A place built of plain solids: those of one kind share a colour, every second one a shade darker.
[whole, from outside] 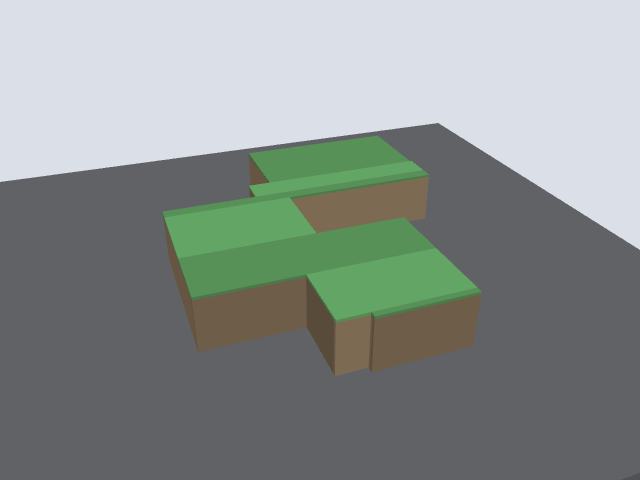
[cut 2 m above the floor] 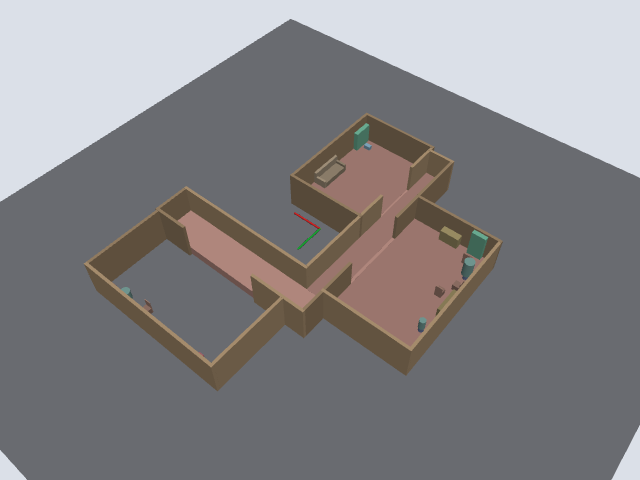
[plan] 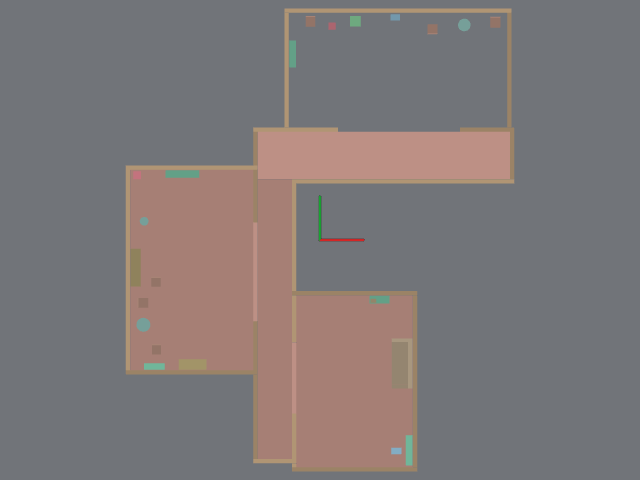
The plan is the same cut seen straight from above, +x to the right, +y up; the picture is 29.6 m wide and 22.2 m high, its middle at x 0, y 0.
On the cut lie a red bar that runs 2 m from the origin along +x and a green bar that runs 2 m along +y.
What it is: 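A storey of a split-level house; a hall and three lower rooms open beside it; the rooms' floors lie 0.67 m, 0.184 m and not at all below the hall's; a bare drop, one riser, a flush line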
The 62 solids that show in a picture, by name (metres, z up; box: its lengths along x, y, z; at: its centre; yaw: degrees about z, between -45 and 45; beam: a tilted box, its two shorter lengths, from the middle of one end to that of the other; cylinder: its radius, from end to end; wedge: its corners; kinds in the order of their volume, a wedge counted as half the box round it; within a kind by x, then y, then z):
{
 "floor_1": {"box": [5.7, 9.28, 0.72], "at": [-5.93, -1.39, 0.31]},
 "floor_2": {"box": [0.2, 4.56, 0.72], "at": [-2.99, -1.47, 0.31]},
 "floor_3": {"box": [1.59, 12.95, 0.72], "at": [-2.09, -3.66, 0.31]},
 "floor_4": {"box": [0.2, 3.29, 0.54], "at": [-1.19, -6.38, 0.22]},
 "floor_5": {"box": [5.39, 7.94, 0.54], "at": [1.6, -6.53, 0.22]},
 "floor_6": {"box": [11.67, 2.19, 0.72], "at": [2.95, 3.91, 0.31]},
 "wall_1": {"box": [0.2, 9.28, 3.3], "at": [-8.88, -1.39, 1.6]},
 "wall_2": {"box": [6.1, 0.2, 3.3], "at": [-5.93, -6.13, 1.6]},
 "wall_3": {"box": [6.1, 0.2, 3.3], "at": [-5.93, 3.35, 1.6]},
 "wall_4": {"box": [0.2, 3.91, 3.3], "at": [-2.99, -8.18, 1.6]},
 "wall_5": {"box": [0.2, 2.27, 3.3], "at": [-2.99, -4.89, 1.6]},
 "wall_6": {"box": [0.2, 2.44, 3.3], "at": [-2.99, 2.03, 1.6]},
 "wall_7": {"box": [0.2, 1.56, 3.3], "at": [-2.99, 4.23, 1.6]},
 "wall_8": {"box": [1.99, 0.2, 3.3], "at": [-2.09, -10.23, 1.6]},
 "wall_9": {"box": [0.2, 5.3, 3.3], "at": [-1.54, 7.86, 1.6]},
 "wall_10": {"box": [0.2, 0.17, 3.3], "at": [-1.19, -10.42, 1.6]},
 "wall_11": {"box": [0.2, 2.11, 3.3], "at": [-1.19, -9.08, 1.6]},
 "wall_12": {"box": [0.2, 2.17, 3.3], "at": [-1.19, -3.65, 1.6]},
 "wall_13": {"box": [0.2, 4.98, 3.3], "at": [-1.19, 0.13, 1.6]},
 "wall_14": {"box": [3.93, 0.2, 3.3], "at": [-1.12, 5.11, 1.6]},
 "wall_15": {"box": [5.79, 0.2, 3.3], "at": [1.6, -10.61, 1.6]},
 "wall_16": {"box": [5.79, 0.2, 3.3], "at": [1.6, -2.46, 1.6]},
 "wall_17": {"box": [10.5, 0.2, 3.3], "at": [3.61, 10.61, 1.6]},
 "wall_18": {"box": [10.28, 0.2, 3.3], "at": [3.85, 2.72, 1.6]},
 "wall_19": {"box": [0.2, 7.94, 3.3], "at": [4.4, -6.53, 1.6]},
 "wall_20": {"box": [2.52, 0.2, 3.3], "at": [7.73, 5.11, 1.6]},
 "wall_21": {"box": [0.2, 5.3, 3.3], "at": [8.76, 7.86, 1.6]},
 "wall_22": {"box": [0.2, 2.19, 3.3], "at": [8.88, 3.91, 1.6]},
 "roof_1": {"box": [7.89, 4.98, 0.16], "at": [-5.04, 0.13, 3.33]},
 "roof_2": {"box": [13.48, 3.86, 0.16], "at": [-2.24, -4.29, 3.33]},
 "roof_3": {"box": [17.97, 0.83, 0.16], "at": [0.0, 3.03, 3.33]},
 "roof_4": {"box": [7.58, 4.11, 0.16], "at": [0.7, -8.28, 3.33]},
 "roof_5": {"box": [5.79, 0.37, 0.16], "at": [1.6, -10.52, 3.33]},
 "roof_6": {"box": [12.07, 1.76, 0.16], "at": [2.95, 4.33, 3.33]},
 "roof_7": {"box": [10.5, 5.5, 0.16], "at": [3.61, 7.96, 3.33]},
 "case_1": {"box": [0.96, 0.31, 1.91], "at": [-7.66, -5.85, 1.62]},
 "case_2": {"box": [1.56, 0.35, 1.03], "at": [-6.37, 3.05, 1.18]},
 "case_3": {"box": [0.32, 1.25, 1.5], "at": [-1.26, 8.6, 0.7]},
 "case_4": {"box": [0.93, 0.35, 1.12], "at": [2.75, -2.76, 1.05]},
 "case_5": {"box": [0.31, 1.4, 1.5], "at": [4.12, -9.73, 1.24]},
 "sideboard_1": {"box": [0.47, 1.76, 0.87], "at": [-8.53, -1.28, 1.11]},
 "sideboard_2": {"box": [1.29, 0.5, 0.84], "at": [-5.89, -5.76, 1.09]},
 "sofa_1": {"box": [0.75, 0.17, 0.59], "at": [3.69, -6.79, 0.78]},
 "sofa_2": {"box": [0.75, 1.98, 0.41], "at": [3.69, -5.71, 0.69]},
 "sofa_3": {"box": [0.75, 0.17, 0.59], "at": [3.69, -4.63, 0.78]},
 "sofa_4": {"box": [0.2, 2.32, 0.93], "at": [4.17, -5.71, 0.95]},
 "bush_1": {"cylinder": 0.32, "from": [-8.17, -3.92, 1.14], "to": [-8.17, -3.92, 2.27]},
 "bush_2": {"cylinder": 0.2, "from": [-8.13, 0.87, 1.01], "to": [-8.13, 0.87, 1.69]},
 "bush_3": {"cylinder": 0.29, "from": [6.67, 9.95, 0.35], "to": [6.67, 9.95, 1.08]},
 "chair_1": {"box": [0.45, 0.45, 0.44], "at": [-8.17, -2.91, 0.89]},
 "chair_2": {"box": [0.45, 0.41, 0.42], "at": [-7.58, -1.96, 0.88]},
 "chair_3": {"box": [0.45, 0.06, 0.87], "at": [-7.58, -1.73, 1.11]},
 "chair_4": {"box": [0.42, 0.43, 0.43], "at": [-7.56, -5.08, 0.89]},
 "chair_5": {"box": [0.42, 0.06, 0.91], "at": [-7.56, -4.84, 1.13]},
 "chair_6": {"box": [0.45, 0.45, 0.47], "at": [-0.44, 10.09, 0.18]},
 "chair_7": {"box": [0.47, 0.42, 0.48], "at": [5.21, 9.77, 0.19]},
 "chair_8": {"box": [0.48, 0.46, 0.51], "at": [8.11, 10.05, 0.2]},
 "pouf_1": {"box": [0.49, 0.49, 0.45], "at": [1.64, 10.12, 0.17]},
 "basket_1": {"box": [0.37, 0.37, 0.35], "at": [-8.46, 3.0, 0.84]},
 "basket_2": {"box": [0.34, 0.34, 0.36], "at": [0.56, 9.89, 0.13]},
 "toybox_1": {"box": [0.44, 0.3, 0.36], "at": [3.48, 10.3, 0.13]},
 "toybox_2": {"box": [0.48, 0.3, 0.27], "at": [3.53, -9.76, 0.62]}
}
